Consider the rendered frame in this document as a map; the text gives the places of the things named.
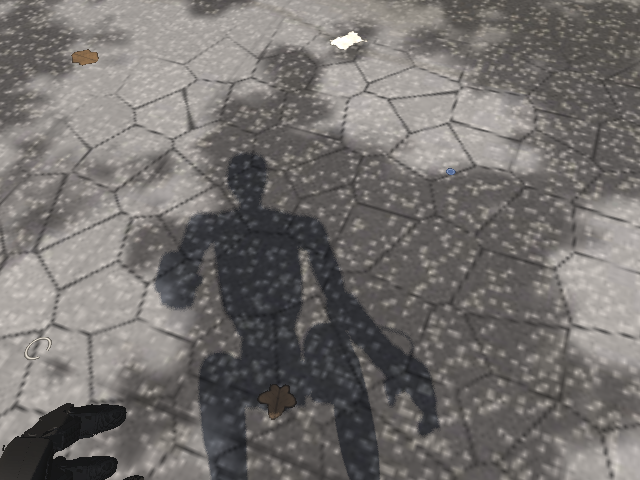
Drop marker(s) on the robot left hand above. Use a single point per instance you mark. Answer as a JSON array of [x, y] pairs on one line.
[[30, 457]]

